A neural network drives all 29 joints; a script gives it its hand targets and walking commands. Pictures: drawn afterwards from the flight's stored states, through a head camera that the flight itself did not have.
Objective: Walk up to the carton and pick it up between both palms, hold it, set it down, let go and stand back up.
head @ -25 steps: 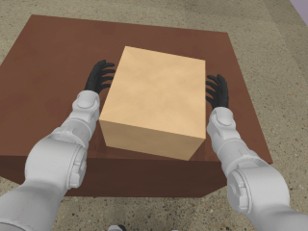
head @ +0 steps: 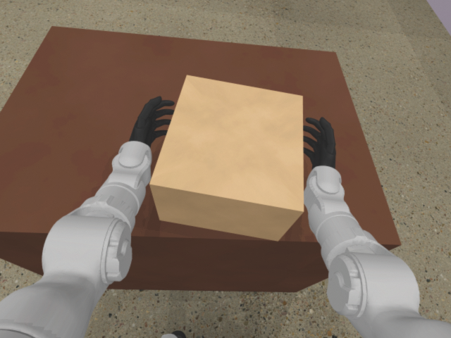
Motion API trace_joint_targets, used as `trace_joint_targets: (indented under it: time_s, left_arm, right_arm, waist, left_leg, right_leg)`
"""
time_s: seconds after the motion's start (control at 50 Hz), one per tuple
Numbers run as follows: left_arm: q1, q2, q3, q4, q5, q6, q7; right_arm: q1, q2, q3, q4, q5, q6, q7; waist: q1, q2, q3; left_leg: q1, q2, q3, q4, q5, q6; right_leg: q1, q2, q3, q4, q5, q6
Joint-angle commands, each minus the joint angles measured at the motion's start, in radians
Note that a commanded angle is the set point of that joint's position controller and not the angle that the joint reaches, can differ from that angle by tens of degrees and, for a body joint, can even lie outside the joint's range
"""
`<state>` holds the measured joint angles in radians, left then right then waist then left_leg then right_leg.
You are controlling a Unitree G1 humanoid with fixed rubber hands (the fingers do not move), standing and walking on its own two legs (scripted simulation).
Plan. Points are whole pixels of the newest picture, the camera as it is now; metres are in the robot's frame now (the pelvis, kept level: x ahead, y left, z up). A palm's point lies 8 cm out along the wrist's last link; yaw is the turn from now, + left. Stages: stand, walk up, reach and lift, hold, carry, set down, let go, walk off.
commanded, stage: reach and lift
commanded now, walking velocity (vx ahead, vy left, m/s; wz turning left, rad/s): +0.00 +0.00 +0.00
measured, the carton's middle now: (231, 157) +0.45 -0.02 +0.00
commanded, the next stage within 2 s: none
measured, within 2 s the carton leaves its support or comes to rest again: leaves its support in 1.28 s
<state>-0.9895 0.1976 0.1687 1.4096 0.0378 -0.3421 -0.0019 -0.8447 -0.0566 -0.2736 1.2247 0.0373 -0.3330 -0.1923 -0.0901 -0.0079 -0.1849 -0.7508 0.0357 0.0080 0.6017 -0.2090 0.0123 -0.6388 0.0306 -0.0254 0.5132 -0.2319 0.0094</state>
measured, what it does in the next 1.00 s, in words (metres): stands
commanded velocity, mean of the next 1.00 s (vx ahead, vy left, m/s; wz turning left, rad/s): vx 0.00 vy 0.00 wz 0.00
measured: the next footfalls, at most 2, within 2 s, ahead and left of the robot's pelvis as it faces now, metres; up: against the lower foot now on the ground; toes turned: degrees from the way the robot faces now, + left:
none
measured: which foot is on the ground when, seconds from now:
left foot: down 0.00-1.00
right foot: down 0.00-1.00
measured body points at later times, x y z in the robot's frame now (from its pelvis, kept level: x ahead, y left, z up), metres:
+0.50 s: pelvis +0.02 +0.00 +0.02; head +0.10 +0.02 +0.46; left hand +0.46 +0.14 +0.04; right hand +0.41 -0.19 +0.05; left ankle +0.03 +0.10 -0.72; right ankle -0.01 -0.13 -0.72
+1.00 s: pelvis +0.02 -0.01 +0.02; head +0.10 +0.02 +0.46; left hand +0.45 +0.14 +0.05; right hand +0.41 -0.19 +0.05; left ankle +0.03 +0.10 -0.72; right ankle -0.01 -0.13 -0.72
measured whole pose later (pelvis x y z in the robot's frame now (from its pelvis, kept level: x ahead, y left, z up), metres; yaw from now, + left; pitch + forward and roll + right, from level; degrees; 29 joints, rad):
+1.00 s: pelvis +0.02 -0.01 +0.02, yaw +0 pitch +14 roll -1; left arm -0.83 0.10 0.41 1.23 0.34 -0.36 -0.05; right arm -0.66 0.09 -0.64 1.03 -0.38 -0.43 -0.13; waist -0.04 -0.05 -0.09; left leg -0.48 0.02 0.03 0.35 -0.12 0.00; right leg -0.37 0.02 -0.01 0.27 -0.15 0.00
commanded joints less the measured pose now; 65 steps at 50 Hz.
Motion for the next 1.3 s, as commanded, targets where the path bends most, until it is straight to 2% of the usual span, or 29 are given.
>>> trace_joint_targets:
  time_s: [0.0, 0.04, 0.08, 0.14, 0.22, 0.3, 0.42, 0.56, 0.78, 0.98, 1.18, 1.28]
  left_arm:
    - [-0.476, -0.185, 0.038, -0.150, 0.113, -0.047, -0.042]
    - [-0.473, -0.394, 0.038, -0.103, 0.202, -0.064, -0.094]
    - [-0.436, -0.534, 0.046, -0.023, 0.264, -0.087, -0.132]
    - [-0.404, -0.565, 0.079, -0.014, 0.309, -0.098, -0.134]
    - [-0.385, -0.575, 0.099, -0.054, 0.330, -0.083, -0.129]
    - [-0.369, -0.583, 0.106, -0.083, 0.331, -0.074, -0.127]
    - [-0.349, -0.601, 0.098, -0.119, 0.336, -0.070, -0.120]
    - [-0.334, -0.607, 0.102, -0.137, 0.341, -0.059, -0.129]
    - [-0.330, -0.627, 0.093, -0.175, 0.347, -0.043, -0.128]
    - [-0.341, -0.665, 0.029, -0.233, 0.333, -0.086, -0.098]
    - [-0.366, -0.668, -0.039, -0.273, 0.276, -0.087, -0.094]
    - [-0.378, -0.676, -0.070, -0.296, 0.247, -0.078, -0.094]
  right_arm:
    - [-0.404, 0.221, -0.013, -0.141, -0.188, -0.060, 0.093]
    - [-0.414, 0.467, -0.042, -0.146, -0.336, -0.076, 0.152]
    - [-0.399, 0.599, -0.070, -0.148, -0.439, -0.087, 0.211]
    - [-0.351, 0.613, -0.102, -0.140, -0.495, -0.084, 0.242]
    - [-0.317, 0.622, -0.109, -0.150, -0.530, -0.077, 0.252]
    - [-0.304, 0.642, -0.097, -0.156, -0.538, -0.081, 0.250]
    - [-0.305, 0.657, -0.087, -0.148, -0.536, -0.106, 0.241]
    - [-0.301, 0.671, -0.072, -0.144, -0.533, -0.118, 0.225]
    - [-0.313, 0.684, -0.061, -0.166, -0.533, -0.130, 0.215]
    - [-0.347, 0.675, -0.017, -0.171, -0.517, -0.206, 0.214]
    - [-0.362, 0.664, 0.057, -0.199, -0.469, -0.193, 0.200]
    - [-0.377, 0.674, 0.113, -0.234, -0.436, -0.164, 0.202]
  waist:
    - [0.003, 0.106, -0.634]
    - [0.006, 0.101, -0.575]
    - [0.009, 0.113, -0.540]
    - [-0.001, 0.109, -0.495]
    - [-0.001, 0.087, -0.476]
    - [0.006, 0.066, -0.464]
    - [0.015, 0.064, -0.465]
    - [0.023, 0.048, -0.438]
    - [0.039, 0.049, -0.458]
    - [0.055, 0.071, -0.540]
    - [0.057, 0.037, -0.531]
    - [0.070, 0.034, -0.536]
  left_leg:
    - [0.648, -0.009, 0.033, -0.002, 0.465, -0.082]
    - [0.667, -0.007, 0.040, -0.035, 0.443, -0.079]
    - [0.685, -0.003, 0.041, -0.058, 0.437, -0.085]
    - [0.700, 0.004, 0.036, -0.096, 0.446, -0.091]
    - [0.722, 0.007, 0.043, -0.133, 0.467, -0.088]
    - [0.716, 0.005, 0.052, -0.153, 0.483, -0.083]
    - [0.723, 0.004, 0.061, -0.156, 0.527, -0.084]
    - [0.679, -0.005, 0.073, -0.181, 0.488, -0.071]
    - [0.666, -0.006, 0.086, -0.205, 0.456, -0.066]
    - [0.723, 0.003, 0.082, -0.187, 0.574, -0.089]
    - [0.705, -0.009, 0.089, -0.235, 0.461, -0.073]
    - [0.681, -0.013, 0.092, -0.251, 0.414, -0.065]
  right_leg:
    - [0.136, -0.004, -0.067, -0.078, 0.379, 0.011]
    - [0.164, -0.010, -0.082, -0.103, 0.373, 0.010]
    - [0.200, -0.012, -0.083, -0.119, 0.391, -0.005]
    - [0.246, -0.012, -0.076, -0.135, 0.411, -0.009]
    - [0.282, -0.011, -0.075, -0.161, 0.416, 0.000]
    - [0.322, -0.013, -0.072, -0.169, 0.447, 0.008]
    - [0.343, -0.012, -0.071, -0.176, 0.490, 0.009]
    - [0.404, -0.020, -0.062, -0.179, 0.534, 0.018]
    - [0.420, -0.021, -0.064, -0.194, 0.510, 0.016]
    - [0.407, -0.008, -0.079, -0.203, 0.543, 0.002]
    - [0.463, -0.016, -0.059, -0.228, 0.493, 0.009]
    - [0.496, -0.022, -0.043, -0.227, 0.475, 0.008]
